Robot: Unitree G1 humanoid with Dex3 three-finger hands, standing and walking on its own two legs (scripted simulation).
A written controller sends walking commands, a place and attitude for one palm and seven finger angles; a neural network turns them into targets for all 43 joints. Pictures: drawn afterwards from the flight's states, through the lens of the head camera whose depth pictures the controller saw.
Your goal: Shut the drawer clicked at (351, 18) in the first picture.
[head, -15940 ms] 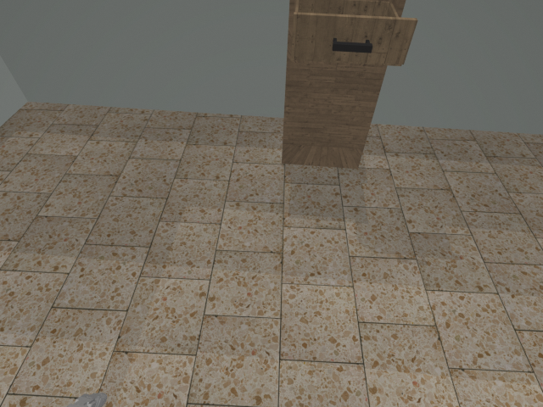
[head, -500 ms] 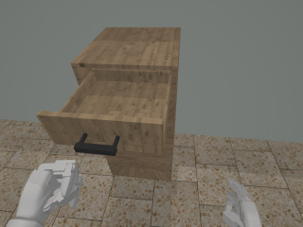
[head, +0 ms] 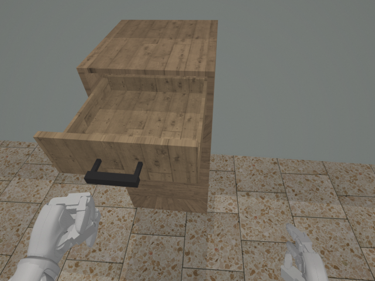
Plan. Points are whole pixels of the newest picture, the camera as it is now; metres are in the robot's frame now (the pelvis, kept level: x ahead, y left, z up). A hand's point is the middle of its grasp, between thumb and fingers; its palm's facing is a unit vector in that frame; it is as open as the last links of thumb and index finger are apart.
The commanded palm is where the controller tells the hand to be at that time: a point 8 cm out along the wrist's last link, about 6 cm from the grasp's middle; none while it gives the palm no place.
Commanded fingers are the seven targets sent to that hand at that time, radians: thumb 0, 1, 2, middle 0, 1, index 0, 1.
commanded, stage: bring the fist close to the handle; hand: left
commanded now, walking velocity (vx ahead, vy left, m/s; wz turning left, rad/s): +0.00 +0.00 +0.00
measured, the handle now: (115, 171) +0.34 +0.21 +0.05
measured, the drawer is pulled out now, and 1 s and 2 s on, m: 0.29 0.29 0.21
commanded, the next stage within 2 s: push the drawer shut in 1.00 s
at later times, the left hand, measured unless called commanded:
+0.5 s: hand (111, 213) +0.24 +0.18 +0.06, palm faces -0.03 -1.00 -0.04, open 3.3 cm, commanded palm +0.21 +0.23 +0.06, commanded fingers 0.00 0.90 0.90 -1.40 -1.60 -1.40 -1.60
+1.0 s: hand (121, 211) +0.25 +0.16 +0.04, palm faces -0.02 -1.00 -0.06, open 3.3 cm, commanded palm +0.22 +0.22 +0.05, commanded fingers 0.00 0.90 0.90 -1.40 -1.60 -1.40 -1.60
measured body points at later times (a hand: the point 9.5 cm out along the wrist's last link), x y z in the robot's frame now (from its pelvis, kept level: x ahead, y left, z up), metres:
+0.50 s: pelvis +0.00 +0.03 -0.01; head +0.03 +0.01 +0.44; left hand +0.23 +0.23 +0.06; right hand +0.17 -0.20 -0.09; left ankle -0.02 +0.13 -0.72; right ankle +0.00 -0.09 -0.72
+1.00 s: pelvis +0.00 +0.02 -0.02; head +0.04 +0.00 +0.43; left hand +0.24 +0.22 +0.05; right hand +0.17 -0.22 -0.11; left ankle -0.02 +0.13 -0.72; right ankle +0.00 -0.09 -0.72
